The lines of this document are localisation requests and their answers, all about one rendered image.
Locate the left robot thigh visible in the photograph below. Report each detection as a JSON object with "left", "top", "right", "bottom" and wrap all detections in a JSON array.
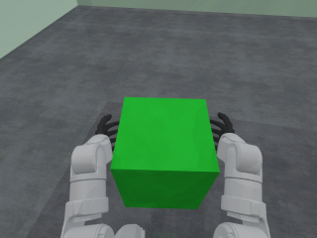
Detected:
[{"left": 115, "top": 224, "right": 146, "bottom": 238}]

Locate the left robot upper arm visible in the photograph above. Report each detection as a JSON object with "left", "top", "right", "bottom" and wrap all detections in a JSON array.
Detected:
[{"left": 63, "top": 223, "right": 115, "bottom": 238}]

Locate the robot right hand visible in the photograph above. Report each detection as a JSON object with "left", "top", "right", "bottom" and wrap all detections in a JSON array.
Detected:
[{"left": 209, "top": 112, "right": 235, "bottom": 151}]

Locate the left robot forearm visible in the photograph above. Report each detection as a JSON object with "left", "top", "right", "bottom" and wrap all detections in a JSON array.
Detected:
[{"left": 60, "top": 134, "right": 113, "bottom": 238}]

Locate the right robot upper arm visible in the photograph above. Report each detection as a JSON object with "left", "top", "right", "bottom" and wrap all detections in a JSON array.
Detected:
[{"left": 213, "top": 222, "right": 267, "bottom": 238}]

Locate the carton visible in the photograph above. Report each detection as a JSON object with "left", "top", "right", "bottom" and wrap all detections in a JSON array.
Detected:
[{"left": 110, "top": 97, "right": 220, "bottom": 209}]

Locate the right robot forearm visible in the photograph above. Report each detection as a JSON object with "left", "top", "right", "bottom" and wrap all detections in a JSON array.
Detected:
[{"left": 216, "top": 133, "right": 270, "bottom": 238}]

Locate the robot left hand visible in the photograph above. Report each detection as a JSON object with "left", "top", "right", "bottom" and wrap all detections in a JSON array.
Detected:
[{"left": 95, "top": 114, "right": 120, "bottom": 151}]

